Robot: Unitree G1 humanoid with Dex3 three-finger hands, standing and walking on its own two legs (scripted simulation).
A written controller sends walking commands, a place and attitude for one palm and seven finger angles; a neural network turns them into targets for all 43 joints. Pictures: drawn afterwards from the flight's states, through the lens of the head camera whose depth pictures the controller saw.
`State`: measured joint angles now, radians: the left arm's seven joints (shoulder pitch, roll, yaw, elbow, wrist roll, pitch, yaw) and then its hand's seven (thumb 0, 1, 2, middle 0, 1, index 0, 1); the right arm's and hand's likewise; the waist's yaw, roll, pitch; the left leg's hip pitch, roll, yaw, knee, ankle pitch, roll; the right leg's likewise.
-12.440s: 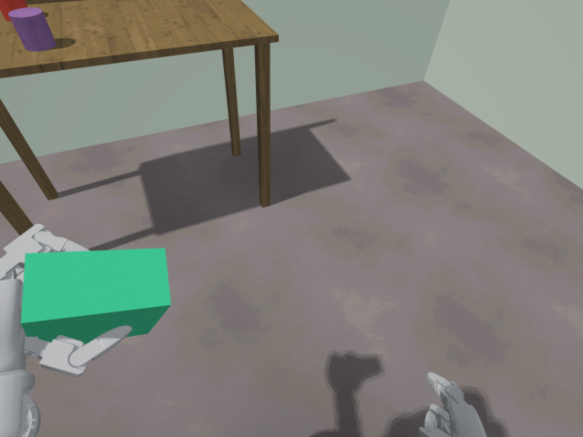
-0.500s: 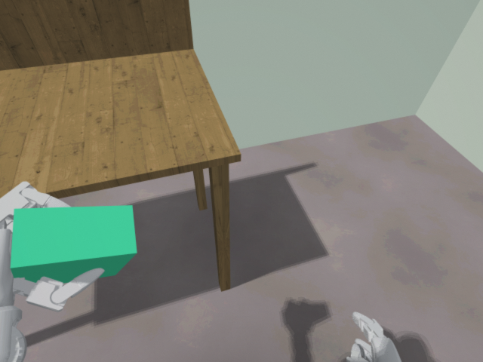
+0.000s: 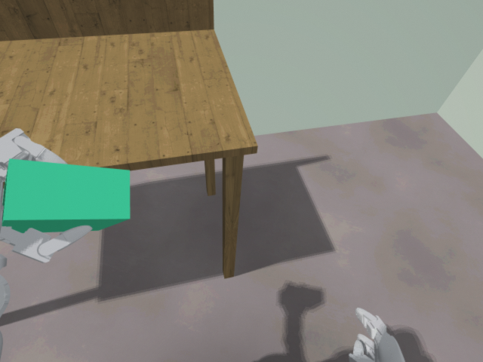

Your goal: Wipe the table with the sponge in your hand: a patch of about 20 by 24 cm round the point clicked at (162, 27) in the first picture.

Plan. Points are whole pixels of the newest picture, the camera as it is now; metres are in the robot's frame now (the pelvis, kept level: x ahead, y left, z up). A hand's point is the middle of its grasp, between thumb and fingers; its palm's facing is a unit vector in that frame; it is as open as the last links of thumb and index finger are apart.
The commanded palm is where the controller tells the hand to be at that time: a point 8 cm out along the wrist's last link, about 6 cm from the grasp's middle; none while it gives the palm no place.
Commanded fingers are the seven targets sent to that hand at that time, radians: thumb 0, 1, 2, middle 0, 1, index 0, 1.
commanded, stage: look again from close up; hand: left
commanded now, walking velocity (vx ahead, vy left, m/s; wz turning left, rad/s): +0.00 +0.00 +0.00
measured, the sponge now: (80, 202) +0.26 +0.25 +0.16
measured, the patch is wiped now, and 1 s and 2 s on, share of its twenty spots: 0.00 0.00 0.00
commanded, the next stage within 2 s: shuffle to correct the standing spot in 0.26 s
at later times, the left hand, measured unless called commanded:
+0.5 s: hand (50, 196) +0.25 +0.27 +0.18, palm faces +0.41 -0.85 -0.33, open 10.1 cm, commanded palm +0.19 +0.30 +0.18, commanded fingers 0.00 0.10 1.30 -1.20 -1.60 -1.20 -1.60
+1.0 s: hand (59, 155) +0.31 +0.30 +0.17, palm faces +0.33 -0.87 -0.37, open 10.1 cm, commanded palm +0.26 +0.34 +0.18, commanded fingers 0.00 0.10 1.30 -1.20 -1.60 -1.20 -1.60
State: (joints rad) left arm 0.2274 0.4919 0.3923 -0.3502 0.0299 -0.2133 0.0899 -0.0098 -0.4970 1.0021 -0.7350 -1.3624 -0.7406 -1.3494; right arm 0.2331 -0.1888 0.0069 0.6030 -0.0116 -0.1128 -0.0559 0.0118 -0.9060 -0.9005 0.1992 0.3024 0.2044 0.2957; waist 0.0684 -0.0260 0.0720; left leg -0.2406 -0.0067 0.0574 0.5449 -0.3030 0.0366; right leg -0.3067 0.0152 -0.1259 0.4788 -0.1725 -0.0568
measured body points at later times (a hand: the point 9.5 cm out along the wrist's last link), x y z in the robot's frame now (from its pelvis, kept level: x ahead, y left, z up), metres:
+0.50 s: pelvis +0.02 +0.02 +0.00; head +0.02 +0.04 +0.45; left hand +0.22 +0.31 +0.20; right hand +0.19 -0.21 -0.06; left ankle -0.01 +0.09 -0.73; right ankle +0.05 -0.08 -0.73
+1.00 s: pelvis +0.09 +0.07 -0.01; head +0.11 +0.10 +0.44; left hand +0.29 +0.34 +0.19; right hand +0.23 -0.17 -0.09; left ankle +0.15 +0.23 -0.70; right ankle +0.09 -0.06 -0.73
